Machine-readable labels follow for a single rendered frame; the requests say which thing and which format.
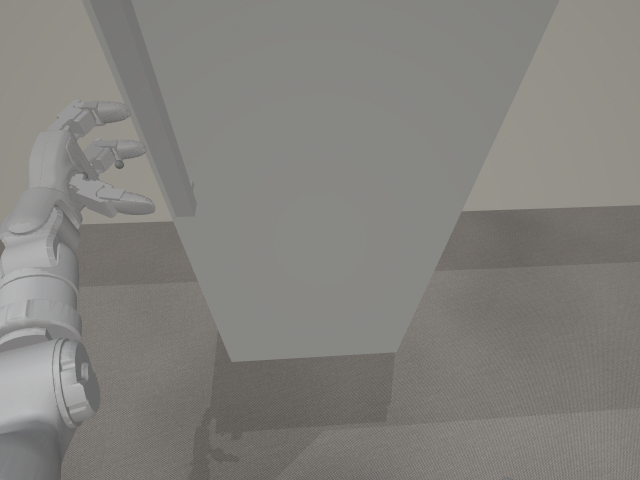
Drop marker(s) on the fridge door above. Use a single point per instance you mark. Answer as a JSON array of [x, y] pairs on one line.
[[333, 145]]

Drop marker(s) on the robot left hand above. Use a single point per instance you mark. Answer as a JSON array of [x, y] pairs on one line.
[[56, 160]]

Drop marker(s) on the left robot upper arm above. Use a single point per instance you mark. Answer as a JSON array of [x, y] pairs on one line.
[[46, 391]]

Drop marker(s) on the handle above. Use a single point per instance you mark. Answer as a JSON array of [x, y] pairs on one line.
[[120, 27]]

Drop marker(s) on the left robot forearm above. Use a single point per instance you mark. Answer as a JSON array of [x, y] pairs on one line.
[[39, 270]]

